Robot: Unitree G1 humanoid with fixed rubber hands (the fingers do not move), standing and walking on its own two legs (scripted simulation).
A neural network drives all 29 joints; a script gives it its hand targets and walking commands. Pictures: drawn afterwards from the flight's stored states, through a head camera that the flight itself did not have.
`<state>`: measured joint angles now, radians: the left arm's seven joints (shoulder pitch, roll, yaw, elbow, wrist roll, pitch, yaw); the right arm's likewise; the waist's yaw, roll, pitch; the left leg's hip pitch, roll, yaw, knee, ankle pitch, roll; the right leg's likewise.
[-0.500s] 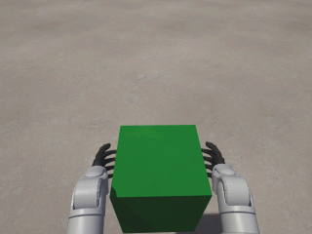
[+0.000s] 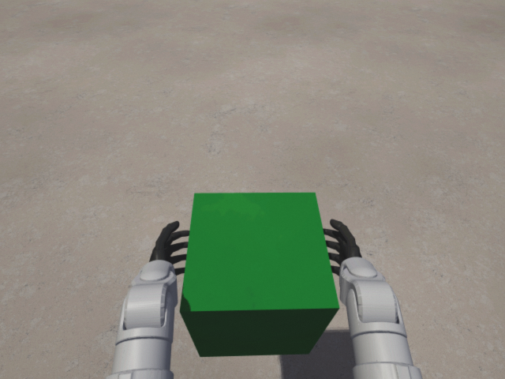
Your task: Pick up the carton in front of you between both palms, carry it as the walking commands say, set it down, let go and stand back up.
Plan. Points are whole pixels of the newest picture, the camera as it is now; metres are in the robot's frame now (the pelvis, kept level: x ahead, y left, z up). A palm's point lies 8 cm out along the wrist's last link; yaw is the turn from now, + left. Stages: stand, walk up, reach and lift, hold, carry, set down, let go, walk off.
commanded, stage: hold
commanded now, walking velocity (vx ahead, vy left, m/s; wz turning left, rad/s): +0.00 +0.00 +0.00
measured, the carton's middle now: (255, 278) +0.30 +0.00 -0.05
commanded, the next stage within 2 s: set down in 0.54 s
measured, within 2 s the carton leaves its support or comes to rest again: neither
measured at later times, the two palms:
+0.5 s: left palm (168, 269) +0.28 +0.14 +0.03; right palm (362, 291) +0.24 -0.15 +0.04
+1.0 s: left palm (182, 258) +0.34 +0.14 -0.04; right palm (343, 279) +0.29 -0.15 -0.03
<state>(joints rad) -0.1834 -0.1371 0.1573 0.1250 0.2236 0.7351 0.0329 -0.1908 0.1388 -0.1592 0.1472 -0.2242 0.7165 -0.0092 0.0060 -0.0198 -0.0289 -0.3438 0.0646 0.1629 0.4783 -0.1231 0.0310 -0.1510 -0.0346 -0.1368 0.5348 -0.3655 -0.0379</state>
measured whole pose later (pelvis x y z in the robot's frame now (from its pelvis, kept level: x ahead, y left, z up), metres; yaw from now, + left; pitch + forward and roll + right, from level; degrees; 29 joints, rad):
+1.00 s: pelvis -0.04 +0.06 -0.03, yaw -10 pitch +4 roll +0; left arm -0.62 -0.20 0.51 0.58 0.41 0.43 0.01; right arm -0.63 0.15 -0.58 0.66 -0.47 0.36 0.09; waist 0.01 -0.06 0.11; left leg -0.59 -0.03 0.04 0.70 -0.19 0.05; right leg -0.47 0.00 0.11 0.79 -0.40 -0.01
